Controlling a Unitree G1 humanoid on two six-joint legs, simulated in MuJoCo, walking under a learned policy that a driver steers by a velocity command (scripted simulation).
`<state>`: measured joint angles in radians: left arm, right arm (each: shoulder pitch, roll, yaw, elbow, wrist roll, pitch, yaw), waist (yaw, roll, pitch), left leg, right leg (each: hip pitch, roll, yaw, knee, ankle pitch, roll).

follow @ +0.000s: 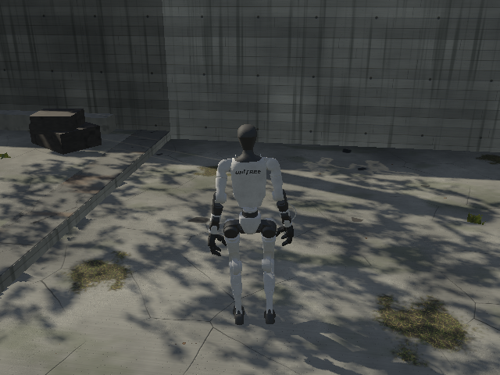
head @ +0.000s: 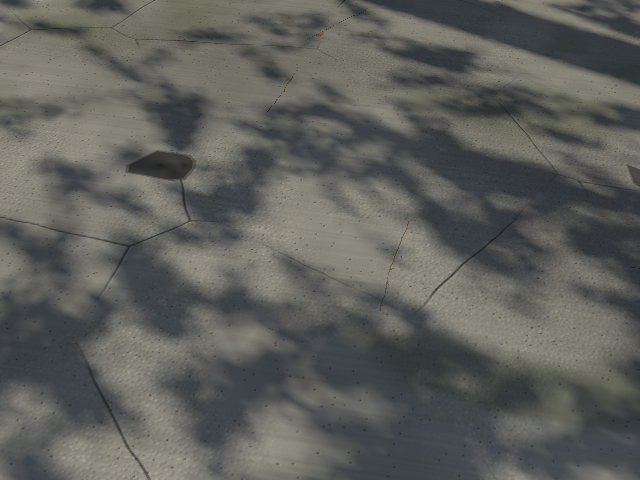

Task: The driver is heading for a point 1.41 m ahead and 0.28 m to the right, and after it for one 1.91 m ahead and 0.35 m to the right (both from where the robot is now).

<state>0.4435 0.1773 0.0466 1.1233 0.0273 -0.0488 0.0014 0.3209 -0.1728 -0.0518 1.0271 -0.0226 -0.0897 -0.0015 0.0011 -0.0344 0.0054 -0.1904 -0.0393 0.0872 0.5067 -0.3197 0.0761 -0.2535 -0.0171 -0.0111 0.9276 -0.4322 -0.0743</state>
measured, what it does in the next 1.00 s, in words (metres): walks ahead: right foot, then left foot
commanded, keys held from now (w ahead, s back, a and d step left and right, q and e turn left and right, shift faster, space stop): w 0.88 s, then w+e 0.12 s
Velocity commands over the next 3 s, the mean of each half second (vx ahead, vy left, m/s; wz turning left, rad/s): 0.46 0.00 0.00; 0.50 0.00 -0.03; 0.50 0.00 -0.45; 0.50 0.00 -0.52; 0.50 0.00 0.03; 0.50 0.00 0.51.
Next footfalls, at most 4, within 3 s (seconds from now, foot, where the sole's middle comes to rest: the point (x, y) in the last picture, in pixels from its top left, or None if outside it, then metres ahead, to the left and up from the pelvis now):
0.36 right None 0.37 -0.07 -0.77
0.92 left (275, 404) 0.68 0.10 -0.77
1.46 right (358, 311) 0.94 -0.09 -0.77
2.02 left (360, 206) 1.31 -0.11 -0.77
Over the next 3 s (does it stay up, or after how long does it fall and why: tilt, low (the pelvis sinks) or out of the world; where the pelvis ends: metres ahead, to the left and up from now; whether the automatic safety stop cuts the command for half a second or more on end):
stays up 1.53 -0.34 0.00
